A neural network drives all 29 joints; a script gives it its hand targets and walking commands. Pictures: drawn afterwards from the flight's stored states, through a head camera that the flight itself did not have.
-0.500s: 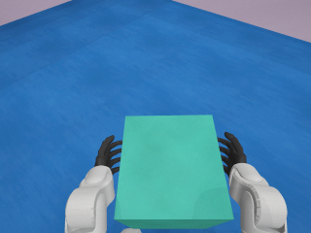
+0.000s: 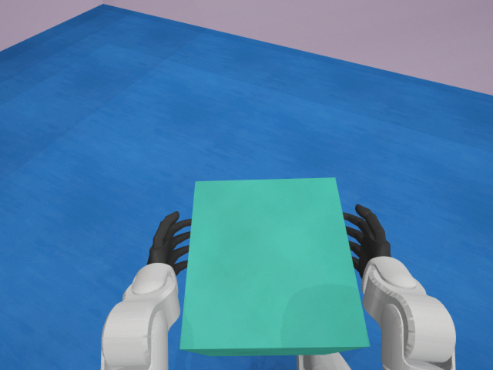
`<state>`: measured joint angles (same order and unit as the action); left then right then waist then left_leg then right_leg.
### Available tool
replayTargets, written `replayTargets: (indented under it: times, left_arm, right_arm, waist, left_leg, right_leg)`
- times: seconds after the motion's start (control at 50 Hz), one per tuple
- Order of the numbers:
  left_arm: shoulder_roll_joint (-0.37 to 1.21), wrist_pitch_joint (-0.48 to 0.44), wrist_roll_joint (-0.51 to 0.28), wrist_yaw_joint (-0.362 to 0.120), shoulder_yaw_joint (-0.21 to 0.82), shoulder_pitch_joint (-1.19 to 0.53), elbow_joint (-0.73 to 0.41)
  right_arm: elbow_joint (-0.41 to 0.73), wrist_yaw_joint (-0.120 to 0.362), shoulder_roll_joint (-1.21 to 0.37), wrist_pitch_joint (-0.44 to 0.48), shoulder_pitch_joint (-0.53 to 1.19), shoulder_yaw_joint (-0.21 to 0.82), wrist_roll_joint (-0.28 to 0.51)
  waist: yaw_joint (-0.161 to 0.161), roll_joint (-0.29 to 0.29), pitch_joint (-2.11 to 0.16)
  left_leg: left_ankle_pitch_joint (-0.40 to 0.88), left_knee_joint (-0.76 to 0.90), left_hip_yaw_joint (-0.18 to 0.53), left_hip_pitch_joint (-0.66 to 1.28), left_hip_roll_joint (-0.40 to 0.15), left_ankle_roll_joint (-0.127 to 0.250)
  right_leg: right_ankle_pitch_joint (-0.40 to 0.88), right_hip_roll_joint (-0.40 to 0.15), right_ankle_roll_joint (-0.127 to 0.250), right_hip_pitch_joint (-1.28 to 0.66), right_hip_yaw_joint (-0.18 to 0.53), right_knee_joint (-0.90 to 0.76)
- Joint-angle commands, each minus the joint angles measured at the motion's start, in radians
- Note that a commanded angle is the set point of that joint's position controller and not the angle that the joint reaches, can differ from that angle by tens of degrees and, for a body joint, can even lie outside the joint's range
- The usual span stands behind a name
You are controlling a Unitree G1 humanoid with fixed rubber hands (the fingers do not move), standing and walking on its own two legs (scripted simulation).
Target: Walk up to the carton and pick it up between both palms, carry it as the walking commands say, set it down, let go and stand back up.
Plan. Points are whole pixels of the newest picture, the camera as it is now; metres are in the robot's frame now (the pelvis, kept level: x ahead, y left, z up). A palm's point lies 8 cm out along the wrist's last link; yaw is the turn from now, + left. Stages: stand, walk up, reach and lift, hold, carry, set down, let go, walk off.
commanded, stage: carry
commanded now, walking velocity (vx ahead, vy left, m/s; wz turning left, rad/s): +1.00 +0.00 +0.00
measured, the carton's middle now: (266, 276) +0.25 -0.01 +0.01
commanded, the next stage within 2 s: none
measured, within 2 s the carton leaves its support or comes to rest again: neither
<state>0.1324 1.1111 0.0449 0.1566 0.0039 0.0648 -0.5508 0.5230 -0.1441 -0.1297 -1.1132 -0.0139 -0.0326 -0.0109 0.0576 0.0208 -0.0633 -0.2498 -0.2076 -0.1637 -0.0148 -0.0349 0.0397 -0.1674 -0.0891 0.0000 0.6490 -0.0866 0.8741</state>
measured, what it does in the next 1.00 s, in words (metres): walks ahead: right foot, then left foot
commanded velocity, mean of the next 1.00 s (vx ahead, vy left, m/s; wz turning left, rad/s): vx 0.64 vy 0.00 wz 0.00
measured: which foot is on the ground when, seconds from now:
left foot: down 0.00-0.16, up 0.18-0.52, down 0.54-0.98, up 1.00-1.00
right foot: up 0.00-0.14, down 0.16-0.58, up 0.60-0.94, down 0.96-1.00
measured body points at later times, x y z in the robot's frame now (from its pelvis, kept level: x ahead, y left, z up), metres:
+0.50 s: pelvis +0.50 +0.03 -0.02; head +0.50 +0.03 +0.43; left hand +0.74 +0.19 +0.08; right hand +0.76 -0.10 +0.08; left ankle +0.67 +0.18 -0.72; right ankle +0.32 -0.11 -0.75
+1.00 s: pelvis +0.95 +0.07 -0.03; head +0.95 +0.07 +0.42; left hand +1.19 +0.23 +0.07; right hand +1.21 -0.06 +0.07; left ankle +0.74 +0.16 -0.70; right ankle +1.08 +0.03 -0.76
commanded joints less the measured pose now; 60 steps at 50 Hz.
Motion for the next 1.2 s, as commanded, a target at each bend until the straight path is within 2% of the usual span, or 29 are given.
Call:
replayTargets:
  times: [0.0,0.1,0.12,0.14,0.16,0.18,0.2,0.26,0.36,0.38,0.44,0.5,0.52,0.54,0.56,0.58,0.6,0.64,0.68,0.76,0.82,0.9,0.92,0.96,0.98,1.0,1.06,1.12,1.18]
  left_arm:
    - [0.846,-0.023,-0.244,-0.099,0.629,-0.357,-0.118]
    - [0.753,0.028,-0.222,-0.086,0.576,-0.258,-0.047]
    - [0.697,0.03,-0.225,-0.089,0.564,-0.272,-0.055]
    - [0.734,0.023,-0.24,-0.096,0.573,-0.357,-0.117]
    - [0.781,0.019,-0.288,-0.113,0.638,-0.441,-0.146]
    - [0.806,0.007,-0.295,-0.117,0.645,-0.4,-0.184]
    - [0.868,0.0,-0.324,-0.125,0.649,-0.409,-0.174]
    - [0.876,-0.003,-0.312,-0.141,0.627,-0.42,-0.164]
    - [0.801,0.005,-0.313,-0.145,0.622,-0.388,-0.139]
    - [0.797,0.017,-0.308,-0.144,0.639,-0.413,-0.13]
    - [0.78,0.025,-0.326,-0.151,0.635,-0.441,-0.187]
    - [0.695,0.046,-0.274,-0.138,0.563,-0.313,-0.114]
    - [0.719,0.044,-0.285,-0.135,0.591,-0.381,-0.153]
    - [0.674,0.05,-0.261,-0.136,0.55,-0.334,-0.121]
    - [0.732,0.043,-0.28,-0.129,0.589,-0.374,-0.175]
    - [0.746,0.051,-0.266,-0.126,0.562,-0.307,-0.105]
    - [0.804,0.032,-0.28,-0.14,0.58,-0.38,-0.133]
    - [0.85,0.008,-0.267,-0.137,0.6,-0.457,-0.17]
    - [0.887,-0.02,-0.264,-0.132,0.592,-0.448,-0.152]
    - [0.869,-0.014,-0.229,-0.108,0.575,-0.285,-0.033]
    - [0.821,-0.013,-0.263,-0.109,0.65,-0.407,-0.185]
    - [0.791,0.018,-0.269,-0.101,0.623,-0.362,-0.158]
    - [0.765,0.033,-0.259,-0.102,0.614,-0.335,-0.146]
    - [0.703,0.049,-0.243,-0.1,0.552,-0.368,-0.139]
    - [0.736,0.043,-0.269,-0.118,0.59,-0.401,-0.179]
    - [0.775,0.051,-0.28,-0.13,0.6,-0.35,-0.148]
    - [0.832,0.025,-0.309,-0.149,0.596,-0.417,-0.176]
    - [0.9,0.001,-0.328,-0.155,0.639,-0.478,-0.219]
    - [0.827,0.004,-0.29,-0.157,0.61,-0.387,-0.235]
  right_arm:
    - [0.116,0.15,-0.806,0.009,0.313,0.622,0.27]
    - [0.147,0.124,-0.699,-0.027,0.217,0.605,0.245]
    - [0.133,0.119,-0.661,-0.034,0.24,0.596,0.225]
    - [0.187,0.129,-0.732,-0.027,0.355,0.626,0.263]
    - [0.206,0.13,-0.738,-0.023,0.34,0.627,0.233]
    - [0.232,0.129,-0.762,-0.014,0.34,0.638,0.257]
    - [0.219,0.128,-0.829,-0.001,0.325,0.645,0.265]
    - [0.184,0.128,-0.862,0.01,0.362,0.658,0.244]
    - [0.08,0.115,-0.848,0.008,0.285,0.626,0.197]
    - [0.083,0.114,-0.826,0.007,0.29,0.609,0.185]
    - [0.107,0.111,-0.84,-0.013,0.293,0.622,0.194]
    - [0.114,0.094,-0.75,-0.033,0.265,0.632,0.206]
    - [0.165,0.095,-0.781,-0.022,0.355,0.641,0.241]
    - [0.159,0.091,-0.756,-0.027,0.348,0.64,0.241]
    - [0.152,0.101,-0.793,-0.028,0.388,0.659,0.272]
    - [0.072,0.096,-0.816,-0.045,0.312,0.645,0.265]
    - [0.151,0.113,-0.872,-0.024,0.425,0.677,0.292]
    - [0.131,0.14,-0.919,0.004,0.446,0.66,0.305]
    - [0.095,0.152,-0.949,0.011,0.408,0.655,0.298]
    - [0.108,0.141,-0.867,0.005,0.363,0.643,0.276]
    - [0.145,0.14,-0.812,0.009,0.308,0.609,0.253]
    - [0.205,0.118,-0.762,-0.017,0.3,0.625,0.246]
    - [0.178,0.112,-0.723,-0.027,0.259,0.602,0.231]
    - [0.156,0.111,-0.739,-0.052,0.357,0.637,0.252]
    - [0.184,0.105,-0.77,-0.051,0.35,0.653,0.252]
    - [0.169,0.102,-0.816,-0.051,0.303,0.645,0.246]
    - [0.152,0.1,-0.886,-0.03,0.356,0.654,0.25]
    - [0.123,0.11,-0.948,-0.004,0.323,0.645,0.252]
    - [0.203,0.107,-0.903,-0.001,0.352,0.686,0.252]
  waist:
    - [-0.032,0.174,-0.093]
    - [-0.074,0.19,-0.27]
    - [-0.103,0.066,-0.283]
    - [-0.113,-0.06,-0.256]
    - [-0.09,-0.281,-0.24]
    - [-0.086,-0.188,-0.287]
    - [-0.082,-0.088,-0.303]
    - [-0.067,-0.062,-0.211]
    - [-0.062,-0.181,-0.078]
    - [-0.062,-0.121,-0.065]
    - [-0.059,-0.211,-0.049]
    - [-0.035,-0.207,-0.166]
    - [-0.004,-0.145,-0.297]
    - [-0.012,-0.02,-0.315]
    - [-0.025,0.249,-0.37]
    - [-0.024,0.261,-0.351]
    - [-0.023,0.116,-0.348]
    - [-0.027,0.043,-0.221]
    - [-0.04,0.055,-0.231]
    - [-0.039,0.056,-0.152]
    - [-0.033,0.229,-0.114]
    - [-0.057,0.088,-0.264]
    - [-0.083,0.104,-0.31]
    - [-0.089,-0.23,-0.192]
    - [-0.064,-0.247,-0.253]
    - [-0.059,-0.195,-0.317]
    - [-0.062,-0.121,-0.337]
    - [-0.07,-0.022,-0.392]
    - [-0.066,-0.138,-0.376]
  left_leg:
    - [0.465,0.136,0.008,0.072,-0.17,0.031]
    - [1.376,-0.39,-0.06,0.119,-0.132,0.014]
    - [1.049,-0.605,-0.103,0.006,-0.109,-0.006]
    - [0.718,-0.905,-0.021,-0.227,-0.049,-0.01]
    - [0.023,-1.194,0.054,-0.602,0.116,-0.02]
    - [-0.124,-1.253,0.185,-0.676,0.016,0.007]
    - [-0.106,-1.26,0.241,-0.663,-0.025,0.012]
    - [-0.033,-0.981,0.204,-0.613,-0.11,-0.023]
    - [0.099,-0.47,0.051,-0.479,-0.063,-0.05]
    - [0.107,-0.4,-0.016,-0.441,-0.034,-0.06]
    - [0.29,-0.296,-0.049,-0.326,-0.007,-0.034]
    - [0.115,-0.29,-0.139,-0.087,0.093,-0.002]
    - [0.018,-0.261,-0.052,0.14,0.05,0.024]
    - [-0.153,-0.184,0.313,0.201,-0.149,0.092]
    - [0.0,-0.007,0.747,0.388,-0.356,0.198]
    - [0.287,-0.079,0.705,0.402,-0.375,0.219]
    - [0.448,-0.128,0.583,0.348,-0.342,0.177]
    - [0.316,-0.053,0.383,0.12,-0.254,0.063]
    - [0.304,-0.011,0.302,0.055,-0.282,0.084]
    - [0.679,0.031,0.067,0.03,-0.195,0.061]
    - [0.835,0.02,-0.018,0.057,-0.144,0.049]
    - [1.073,-0.376,-0.081,0.125,-0.089,-0.004]
    - [0.942,-0.558,-0.081,0.05,-0.075,-0.022]
    - [-0.138,-0.913,-0.005,-0.286,0.128,-0.031]
    - [-0.172,-0.983,0.157,-0.358,0.068,-0.032]
    - [-0.171,-1.004,0.225,-0.423,0.013,-0.023]
    - [-0.137,-0.687,0.191,-0.416,-0.001,-0.049]
    - [-0.145,-0.487,0.167,-0.341,0.014,-0.054]
    - [-0.055,-0.426,0.111,-0.304,0.038,-0.04]
  right_leg:
    - [0.137,0.049,0.003,-0.126,-0.089,-0.325]
    - [0.154,0.234,0.028,-0.616,-0.276,-0.4]
    - [0.12,0.153,0.038,-0.715,-0.19,-0.507]
    - [-0.218,-0.085,0.103,-0.845,0.237,-0.521]
    - [0.041,-0.291,0.256,-1.04,0.585,-0.629]
    - [0.283,-0.324,0.312,-1.059,0.588,-0.573]
    - [0.423,-0.32,0.263,-0.983,0.496,-0.547]
    - [0.142,-0.226,0.14,-0.778,0.269,-0.63]
    - [0.08,-0.161,0.101,-0.591,0.016,-0.772]
    - [0.028,-0.167,0.109,-0.588,0.005,-0.783]
    - [0.279,-0.165,0.076,-0.592,-0.059,-0.749]
    - [0.704,-0.123,0.048,-0.625,-0.125,-0.34]
    - [0.602,-0.064,0.019,-0.51,-0.152,-0.053]
    - [0.424,0.017,-0.016,-0.3,-0.143,0.285]
    - [-0.189,0.175,-0.024,-0.013,-0.04,0.538]
    - [-0.289,0.075,0.003,0.125,0.119,0.643]
    - [-0.258,0.016,0.019,0.137,0.157,0.651]
    - [-0.184,-0.047,0.016,0.054,0.146,0.446]
    - [-0.124,-0.067,-0.004,-0.01,0.102,0.244]
    - [0.009,0.04,-0.003,-0.108,-0.051,-0.14]
    - [0.114,0.097,0.019,-0.143,-0.13,-0.311]
    - [0.363,0.183,0.023,-0.439,-0.243,-0.536]
    - [0.442,0.119,0.05,-0.572,-0.171,-0.554]
    - [1.246,-0.178,0.137,-0.752,0.254,-0.528]
    - [1.418,-0.282,0.189,-0.792,0.308,-0.481]
    - [1.259,-0.298,0.206,-0.841,0.281,-0.474]
    - [1.009,-0.213,0.123,-0.837,0.229,-0.542]
    - [0.949,-0.211,0.155,-0.808,0.158,-0.534]
    - [0.792,-0.189,0.102,-0.716,0.088,-0.559]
